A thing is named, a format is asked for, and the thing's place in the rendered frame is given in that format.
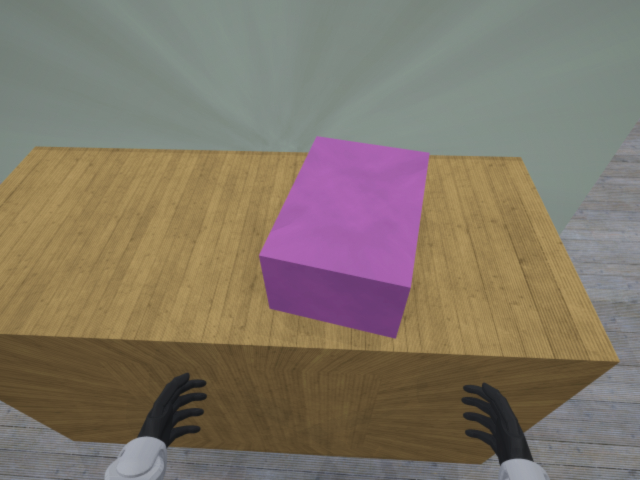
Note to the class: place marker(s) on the robot right hand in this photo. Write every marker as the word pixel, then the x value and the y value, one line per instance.
pixel 508 440

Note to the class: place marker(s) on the left robot forearm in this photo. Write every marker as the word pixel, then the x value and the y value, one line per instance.
pixel 143 458

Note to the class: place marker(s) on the robot left hand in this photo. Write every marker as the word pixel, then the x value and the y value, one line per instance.
pixel 164 416

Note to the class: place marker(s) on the right robot forearm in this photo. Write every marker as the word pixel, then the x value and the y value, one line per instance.
pixel 521 469

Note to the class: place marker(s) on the pedestal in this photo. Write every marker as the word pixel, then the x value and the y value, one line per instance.
pixel 121 269

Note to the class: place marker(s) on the carton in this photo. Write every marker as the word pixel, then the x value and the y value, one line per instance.
pixel 343 246

